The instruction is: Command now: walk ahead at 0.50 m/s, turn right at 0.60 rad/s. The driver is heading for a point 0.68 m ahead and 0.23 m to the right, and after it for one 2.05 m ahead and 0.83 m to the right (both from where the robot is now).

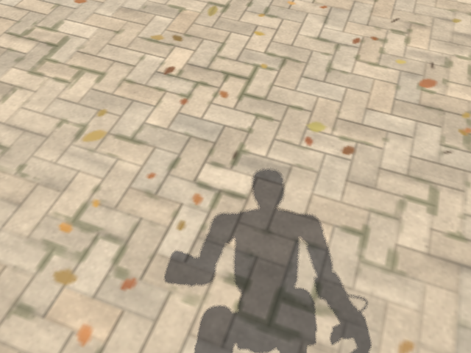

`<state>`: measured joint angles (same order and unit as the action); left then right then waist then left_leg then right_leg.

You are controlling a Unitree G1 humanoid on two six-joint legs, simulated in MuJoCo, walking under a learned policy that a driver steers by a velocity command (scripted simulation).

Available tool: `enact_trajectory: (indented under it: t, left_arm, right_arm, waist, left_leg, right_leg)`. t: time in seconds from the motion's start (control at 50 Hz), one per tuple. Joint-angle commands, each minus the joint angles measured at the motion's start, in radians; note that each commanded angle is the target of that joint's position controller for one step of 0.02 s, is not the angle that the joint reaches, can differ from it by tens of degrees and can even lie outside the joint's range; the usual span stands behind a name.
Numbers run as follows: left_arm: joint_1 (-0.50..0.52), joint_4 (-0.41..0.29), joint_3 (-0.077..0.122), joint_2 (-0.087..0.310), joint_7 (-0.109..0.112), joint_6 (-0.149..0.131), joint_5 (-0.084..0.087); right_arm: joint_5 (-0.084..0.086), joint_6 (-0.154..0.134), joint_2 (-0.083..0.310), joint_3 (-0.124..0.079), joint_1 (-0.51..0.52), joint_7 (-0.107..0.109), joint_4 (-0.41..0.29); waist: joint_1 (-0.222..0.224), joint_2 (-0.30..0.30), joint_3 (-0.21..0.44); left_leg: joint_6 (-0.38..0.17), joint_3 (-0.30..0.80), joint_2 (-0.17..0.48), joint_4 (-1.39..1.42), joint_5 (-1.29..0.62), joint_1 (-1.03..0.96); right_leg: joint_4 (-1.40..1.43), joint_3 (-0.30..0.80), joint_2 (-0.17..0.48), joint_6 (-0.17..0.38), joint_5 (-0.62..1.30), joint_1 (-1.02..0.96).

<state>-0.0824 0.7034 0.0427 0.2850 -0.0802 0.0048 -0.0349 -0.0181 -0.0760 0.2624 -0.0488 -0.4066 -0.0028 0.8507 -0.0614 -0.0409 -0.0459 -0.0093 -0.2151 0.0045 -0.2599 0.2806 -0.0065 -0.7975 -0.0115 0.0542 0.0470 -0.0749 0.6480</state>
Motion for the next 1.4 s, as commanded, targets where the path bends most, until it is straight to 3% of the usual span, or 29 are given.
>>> enact_trajectory:
  t: [0.02, 0.08, 0.12, 0.14, 0.16, 0.18, 0.22, 0.26, 0.36, 0.6, 0.64, 0.66, 0.68, 0.7, 0.74, 0.78, 0.94, 0.98, 1.04, 1.1, 1.14, 1.22, 1.26, 1.3, 1.32, 1.34, 1.36, 1.38, 1.4]
  left_arm:
    - [0.111, -0.096, -0.003, 0.030, -0.010, -0.012, -0.004]
    - [0.091, -0.097, 0.007, 0.051, 0.002, -0.010, -0.016]
    - [-0.132, -0.031, 0.030, 0.081, 0.022, -0.026, -0.026]
    - [-0.301, 0.016, 0.057, 0.148, 0.042, -0.031, -0.037]
    - [-0.255, -0.009, 0.085, 0.274, 0.058, -0.025, -0.015]
    - [-0.318, -0.028, 0.086, 0.257, 0.069, -0.019, 0.024]
    - [-0.226, 0.006, 0.057, 0.149, 0.084, -0.026, 0.034]
    - [-0.133, 0.002, 0.032, 0.084, 0.089, -0.030, 0.038]
    - [-0.157, 0.043, 0.027, 0.100, 0.080, -0.052, 0.024]
    - [-0.225, 0.155, -0.005, 0.061, 0.103, -0.033, 0.010]
    - [-0.194, 0.168, -0.012, 0.055, 0.111, -0.030, 0.025]
    - [-0.211, 0.166, -0.019, 0.037, 0.114, -0.036, 0.027]
    - [-0.308, 0.183, -0.017, 0.027, 0.114, -0.036, 0.025]
    - [-0.335, 0.228, -0.018, 0.018, 0.119, -0.017, 0.026]
    - [-0.277, 0.245, -0.017, 0.033, 0.121, -0.002, 0.016]
    - [-0.224, 0.260, -0.009, 0.059, 0.115, 0.000, 0.024]
    - [-0.215, 0.356, -0.023, 0.018, 0.130, -0.003, 0.028]
    - [-0.236, 0.378, -0.023, 0.019, 0.129, -0.003, 0.025]
    - [-0.263, 0.381, -0.012, 0.043, 0.121, -0.007, 0.020]
    - [-0.367, 0.406, 0.006, 0.092, 0.121, -0.034, 0.026]
    - [-0.385, 0.415, 0.019, 0.106, 0.116, -0.052, 0.011]
    - [-0.373, 0.419, 0.021, 0.082, 0.109, -0.071, 0.010]
    - [-0.324, 0.406, 0.025, 0.093, 0.106, -0.073, 0.017]
    - [-0.259, 0.388, 0.026, 0.102, 0.100, -0.076, 0.028]
    - [-0.264, 0.385, 0.021, 0.089, 0.095, -0.082, 0.026]
    - [-0.246, 0.354, 0.007, 0.045, 0.090, -0.089, 0.027]
    - [-0.299, 0.325, -0.001, -0.012, 0.090, -0.083, 0.027]
    - [-0.286, 0.326, 0.012, 0.036, 0.089, -0.066, 0.004]
    - [-0.263, 0.325, 0.013, 0.027, 0.075, -0.059, 0.004]
  right_arm:
    - [0.001, -0.010, 0.152, -0.033, 0.015, 0.008, -0.047]
    - [0.000, 0.012, 0.188, -0.039, -0.015, 0.017, -0.023]
    - [0.006, 0.031, 0.207, -0.039, -0.004, 0.022, -0.025]
    - [0.004, 0.031, 0.188, -0.032, -0.005, 0.021, -0.053]
    - [0.009, 0.029, 0.067, -0.007, -0.050, 0.000, -0.132]
    - [-0.001, 0.033, 0.154, -0.024, 0.044, 0.008, -0.138]
    - [0.021, 0.027, 0.106, -0.005, 0.091, 0.014, -0.134]
    - [-0.009, 0.055, 0.107, -0.005, 0.045, 0.012, -0.106]
    - [-0.007, 0.096, 0.074, -0.006, 0.036, 0.003, -0.083]
    - [0.006, 0.097, 0.051, 0.006, 0.175, 0.036, -0.068]
    - [0.004, 0.083, 0.034, 0.013, 0.127, 0.045, -0.043]
    - [-0.004, 0.070, 0.076, 0.007, 0.088, 0.051, -0.026]
    - [-0.005, 0.062, 0.141, -0.001, 0.094, 0.050, -0.027]
    - [0.012, 0.067, 0.119, 0.003, 0.135, 0.043, -0.023]
    - [0.007, 0.070, 0.064, 0.021, 0.202, 0.031, -0.024]
    - [0.011, 0.073, 0.066, 0.020, 0.182, 0.036, 0.000]
    - [0.009, 0.073, 0.060, 0.021, 0.165, 0.039, 0.090]
    - [0.005, 0.078, 0.066, 0.015, 0.155, 0.034, 0.113]
    - [-0.002, 0.082, 0.080, 0.006, 0.179, 0.019, 0.106]
    - [-0.008, 0.052, 0.023, 0.020, 0.282, 0.000, 0.058]
    - [-0.016, 0.033, 0.066, 0.006, 0.324, 0.000, 0.028]
    - [0.006, 0.015, 0.076, -0.008, 0.344, -0.018, -0.009]
    - [0.009, 0.017, 0.055, -0.008, 0.318, -0.028, -0.018]
    - [0.011, 0.022, 0.048, -0.019, 0.139, -0.021, 0.036]
    - [0.003, 0.020, 0.095, -0.041, 0.005, -0.008, 0.078]
    - [-0.019, 0.015, 0.201, -0.069, -0.168, 0.010, 0.098]
    - [-0.018, 0.020, 0.281, -0.077, -0.197, 0.011, 0.105]
    - [-0.008, 0.030, 0.196, -0.057, -0.055, 0.015, 0.079]
    - [0.000, 0.025, 0.140, -0.041, 0.071, 0.012, 0.040]
  waist:
    - [0.013, 0.132, -0.039]
    - [0.034, 0.144, -0.005]
    - [0.137, 0.114, 0.123]
    - [0.204, 0.024, 0.239]
    - [0.112, -0.239, 0.327]
    - [0.185, -0.059, 0.395]
    - [0.112, 0.017, 0.181]
    - [0.035, 0.013, 0.117]
    - [0.014, 0.010, 0.128]
    - [0.076, -0.036, 0.057]
    - [0.035, -0.003, 0.054]
    - [0.038, 0.055, 0.093]
    - [0.106, 0.153, 0.107]
    - [0.094, 0.201, 0.111]
    - [0.095, 0.168, 0.065]
    - [0.065, 0.118, 0.034]
    - [0.054, 0.048, 0.026]
    - [0.058, 0.043, 0.028]
    - [0.075, 0.013, -0.102]
    - [0.131, -0.101, -0.170]
    - [0.141, -0.076, -0.181]
    - [0.113, -0.038, -0.111]
    - [0.079, -0.053, -0.099]
    - [-0.019, -0.023, -0.054]
    - [-0.071, 0.041, 0.010]
    - [-0.147, 0.208, 0.119]
    - [-0.091, 0.383, 0.177]
    - [-0.010, 0.208, 0.062]
    - [0.032, 0.096, -0.034]
  left_leg:
    - [-0.103, 0.054, 0.259, 0.081, -0.430, 0.043]
    - [-0.085, 0.000, 0.276, -0.078, -0.785, -0.048]
    - [-0.064, -0.042, 0.256, -0.431, -0.927, -0.004]
    - [-0.024, -0.047, 0.229, -0.734, -0.641, 0.188]
    - [0.047, -0.020, 0.039, -1.097, 0.316, 0.628]
    - [0.047, 0.183, 0.020, -1.184, 0.304, 0.678]
    - [0.032, 0.213, 0.095, -1.065, 0.142, 0.663]
    - [0.037, 0.220, 0.116, -0.954, 0.116, 0.548]
    - [0.043, 0.198, 0.079, -0.809, 0.005, 0.475]
    - [-0.011, 0.199, 0.022, -0.370, 0.012, 0.353]
    - [-0.031, 0.216, 0.037, -0.137, -0.157, 0.193]
    - [-0.043, 0.303, 0.126, -0.098, -0.424, 0.054]
    - [-0.098, 0.402, 0.245, -0.159, -0.749, -0.012]
    - [-0.184, 0.435, 0.288, -0.169, -0.795, 0.067]
    - [-0.130, 0.397, 0.213, -0.131, -0.573, 0.157]
    - [-0.071, 0.330, 0.129, -0.120, -0.408, 0.164]
    - [-0.067, 0.317, 0.114, -0.101, -0.370, 0.119]
    - [-0.075, 0.302, 0.079, -0.108, -0.098, 0.125]
    - [-0.111, 0.333, 0.051, -0.143, 0.311, 0.300]
    - [-0.087, 0.198, -0.024, -0.359, 0.160, 0.550]
    - [-0.081, 0.188, 0.019, -0.488, 0.163, 0.689]
    - [-0.046, 0.193, 0.051, -0.488, 0.106, 0.666]
    - [-0.035, 0.156, 0.016, -0.405, 0.019, 0.475]
    - [-0.033, 0.109, -0.052, -0.279, -0.092, 0.102]
    - [-0.043, 0.138, -0.040, -0.252, -0.063, -0.099]
    - [-0.087, 0.405, 0.195, -0.114, 0.177, -0.246]
    - [-0.169, 0.856, 0.428, 0.108, 0.379, -0.240]
    - [-0.176, 0.860, 0.423, 0.132, 0.529, -0.067]
    - [-0.161, 0.733, 0.392, 0.130, 0.459, 0.061]
  right_leg:
    - [0.114, -0.063, -0.009, 0.026, -0.003, -0.067]
    - [0.178, -0.116, -0.078, 0.078, -0.152, -0.159]
    - [0.275, -0.120, -0.159, 0.131, -0.156, -0.428]
    - [0.321, 0.049, -0.048, 0.174, -0.171, -0.684]
    - [0.347, 0.564, 0.287, 0.316, 0.100, -0.978]
    - [0.390, 0.659, 0.322, 0.347, 0.416, -0.976]
    - [0.386, 0.344, 0.241, 0.288, 0.736, -0.754]
    - [0.444, 0.238, 0.154, 0.220, 0.679, -0.575]
    - [0.493, 0.141, 0.106, 0.192, 0.752, -0.493]
    - [0.421, 0.179, 0.126, 0.157, 0.632, -0.572]
    - [0.377, 0.190, 0.106, 0.111, 0.507, -0.525]
    - [0.358, 0.184, 0.067, 0.067, 0.341, -0.465]
    - [0.354, 0.145, -0.013, 0.043, 0.017, -0.417]
    - [0.364, 0.105, -0.070, 0.031, -0.194, -0.467]
    - [0.449, 0.127, -0.057, 0.031, -0.133, -0.540]
    - [0.477, 0.153, -0.021, 0.039, 0.019, -0.554]
    - [0.505, 0.149, 0.001, 0.027, 0.047, -0.558]
    - [0.504, 0.142, -0.020, 0.050, -0.178, -0.542]
    - [0.507, 0.225, -0.001, 0.127, -0.561, -0.447]
    - [0.655, 0.469, 0.172, 0.225, -0.619, -0.596]
    - [0.655, 0.520, 0.267, 0.267, -0.343, -0.708]
    - [0.620, 0.365, 0.201, 0.209, -0.035, -0.763]
    - [0.606, 0.304, 0.151, 0.172, -0.014, -0.613]
    - [0.482, 0.233, 0.084, 0.116, 0.103, -0.388]
    - [0.312, 0.187, 0.026, 0.087, 0.154, -0.288]
    - [-0.011, 0.087, -0.071, 0.039, 0.001, -0.184]
    - [-0.280, 0.048, -0.179, 0.024, -0.485, -0.039]
    - [-0.408, 0.111, -0.075, 0.050, -0.425, -0.032]
    - [-0.407, 0.105, -0.029, 0.063, -0.317, -0.034]
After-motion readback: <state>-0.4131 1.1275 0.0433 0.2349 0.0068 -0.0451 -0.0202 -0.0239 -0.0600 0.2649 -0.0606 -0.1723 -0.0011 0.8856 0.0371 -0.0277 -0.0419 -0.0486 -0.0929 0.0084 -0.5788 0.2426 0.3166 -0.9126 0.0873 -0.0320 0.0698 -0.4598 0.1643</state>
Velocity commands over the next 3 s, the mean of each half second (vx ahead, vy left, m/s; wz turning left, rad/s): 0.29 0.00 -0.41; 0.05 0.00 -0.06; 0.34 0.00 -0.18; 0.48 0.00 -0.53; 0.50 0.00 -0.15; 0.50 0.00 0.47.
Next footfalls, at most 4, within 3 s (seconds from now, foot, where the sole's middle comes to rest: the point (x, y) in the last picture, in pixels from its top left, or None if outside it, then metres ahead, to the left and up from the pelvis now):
0.12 right None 0.23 -0.11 -0.78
0.66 left None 0.34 0.04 -0.78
1.32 left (205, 342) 0.50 0.07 -0.78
1.86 right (296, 270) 0.70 -0.21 -0.78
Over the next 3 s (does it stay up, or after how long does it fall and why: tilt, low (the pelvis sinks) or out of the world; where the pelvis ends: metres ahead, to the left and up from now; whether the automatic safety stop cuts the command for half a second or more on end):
stays up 1.13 -0.46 -0.02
